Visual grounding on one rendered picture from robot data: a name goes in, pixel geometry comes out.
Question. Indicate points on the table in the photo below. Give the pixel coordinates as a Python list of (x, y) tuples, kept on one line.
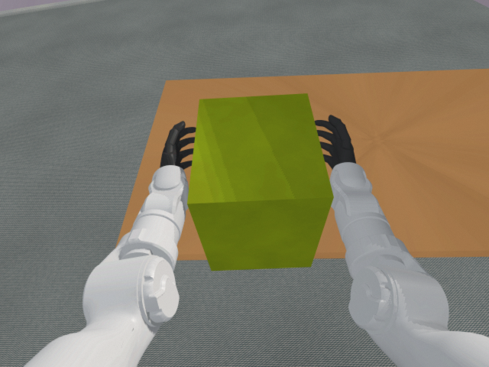
[(422, 138)]

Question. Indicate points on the robot left hand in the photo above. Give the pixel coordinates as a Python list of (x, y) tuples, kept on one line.
[(171, 154)]

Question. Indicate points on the right robot upper arm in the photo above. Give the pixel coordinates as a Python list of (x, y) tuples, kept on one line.
[(406, 314)]

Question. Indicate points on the carton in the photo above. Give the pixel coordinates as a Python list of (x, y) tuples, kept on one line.
[(259, 191)]

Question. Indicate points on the robot right forearm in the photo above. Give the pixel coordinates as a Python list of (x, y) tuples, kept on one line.
[(362, 225)]

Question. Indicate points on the robot right hand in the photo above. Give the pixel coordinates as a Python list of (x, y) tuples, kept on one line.
[(341, 149)]

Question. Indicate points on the robot left forearm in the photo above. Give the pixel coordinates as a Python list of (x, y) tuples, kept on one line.
[(159, 224)]

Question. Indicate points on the left robot upper arm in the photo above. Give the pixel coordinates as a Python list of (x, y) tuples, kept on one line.
[(125, 302)]

